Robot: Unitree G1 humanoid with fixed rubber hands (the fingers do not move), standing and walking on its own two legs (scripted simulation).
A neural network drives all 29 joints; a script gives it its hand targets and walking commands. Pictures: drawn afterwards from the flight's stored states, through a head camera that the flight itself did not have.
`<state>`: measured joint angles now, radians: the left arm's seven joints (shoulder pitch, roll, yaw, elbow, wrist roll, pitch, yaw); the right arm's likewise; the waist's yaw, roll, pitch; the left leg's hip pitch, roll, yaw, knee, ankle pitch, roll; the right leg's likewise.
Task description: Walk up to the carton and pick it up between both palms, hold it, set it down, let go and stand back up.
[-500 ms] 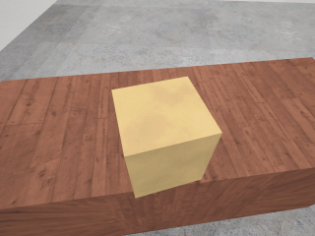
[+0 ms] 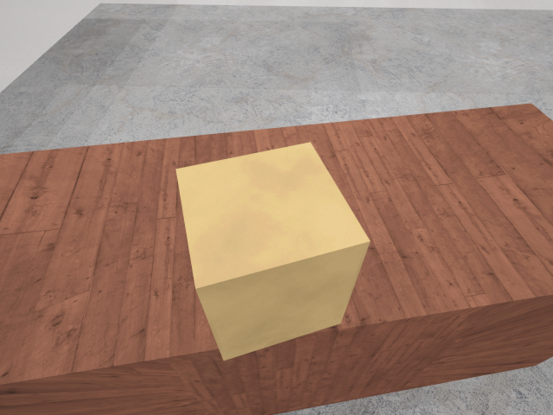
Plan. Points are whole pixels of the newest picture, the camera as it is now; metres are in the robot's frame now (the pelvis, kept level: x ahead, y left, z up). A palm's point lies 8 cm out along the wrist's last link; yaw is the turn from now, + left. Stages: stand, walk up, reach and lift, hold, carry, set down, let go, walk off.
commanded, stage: walk up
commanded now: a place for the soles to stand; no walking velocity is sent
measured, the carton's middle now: (266, 253) +0.36 +0.02 +0.02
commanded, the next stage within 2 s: reach and lift in 0.48 s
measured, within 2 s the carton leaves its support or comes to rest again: neither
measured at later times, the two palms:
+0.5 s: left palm out of the picture +0.02 +0.22 -0.14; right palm out of the picture -0.01 -0.24 -0.14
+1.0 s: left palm out of the picture +0.08 +0.20 -0.11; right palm out of the picture +0.09 -0.24 -0.12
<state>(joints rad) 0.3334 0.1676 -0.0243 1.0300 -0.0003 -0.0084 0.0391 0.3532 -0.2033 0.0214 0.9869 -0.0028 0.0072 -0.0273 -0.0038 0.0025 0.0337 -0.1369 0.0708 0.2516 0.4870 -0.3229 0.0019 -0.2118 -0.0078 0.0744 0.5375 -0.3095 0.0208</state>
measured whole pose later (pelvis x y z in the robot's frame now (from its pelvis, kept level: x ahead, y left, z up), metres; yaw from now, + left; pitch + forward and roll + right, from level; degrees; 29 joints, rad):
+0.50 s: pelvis +0.00 -0.01 +0.00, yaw +0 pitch +0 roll +1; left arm 0.28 0.18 -0.02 1.02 -0.02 0.04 0.03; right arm 0.34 -0.19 0.00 1.01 -0.04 0.01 -0.02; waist -0.01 0.00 0.02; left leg -0.17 0.08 0.22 0.52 -0.34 -0.01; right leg -0.24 0.01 0.07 0.56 -0.32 0.00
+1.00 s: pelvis -0.05 -0.02 -0.01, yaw +4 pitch +0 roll +0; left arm 0.14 0.16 0.04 0.40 0.06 0.54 -0.01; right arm 0.14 -0.17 -0.03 0.65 0.06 0.12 0.04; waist -0.02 -0.01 0.13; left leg -0.36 0.08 0.08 0.67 -0.32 -0.02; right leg -0.37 0.01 -0.03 0.66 -0.29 -0.02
